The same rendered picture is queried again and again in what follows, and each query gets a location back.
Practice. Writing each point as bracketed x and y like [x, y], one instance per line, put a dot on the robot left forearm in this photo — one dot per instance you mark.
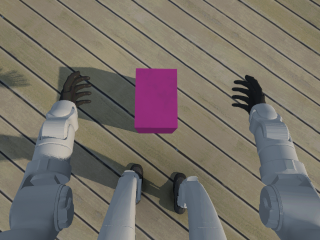
[50, 163]

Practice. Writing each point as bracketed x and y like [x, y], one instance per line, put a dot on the robot right forearm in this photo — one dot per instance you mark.
[275, 148]

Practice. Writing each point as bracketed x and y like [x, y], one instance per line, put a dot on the left robot shin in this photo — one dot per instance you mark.
[129, 172]

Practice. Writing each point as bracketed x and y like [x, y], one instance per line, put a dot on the robot right upper arm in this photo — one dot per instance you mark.
[293, 212]

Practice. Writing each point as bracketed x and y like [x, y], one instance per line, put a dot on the right robot hand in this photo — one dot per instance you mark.
[254, 93]

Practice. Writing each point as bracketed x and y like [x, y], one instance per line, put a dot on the right robot thigh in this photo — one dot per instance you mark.
[203, 220]

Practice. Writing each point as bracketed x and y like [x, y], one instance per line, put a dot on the robot left upper arm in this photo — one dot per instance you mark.
[40, 212]

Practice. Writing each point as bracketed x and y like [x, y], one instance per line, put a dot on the left robot hand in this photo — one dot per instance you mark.
[70, 88]

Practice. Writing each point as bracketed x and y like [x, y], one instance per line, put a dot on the carton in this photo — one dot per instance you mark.
[156, 101]

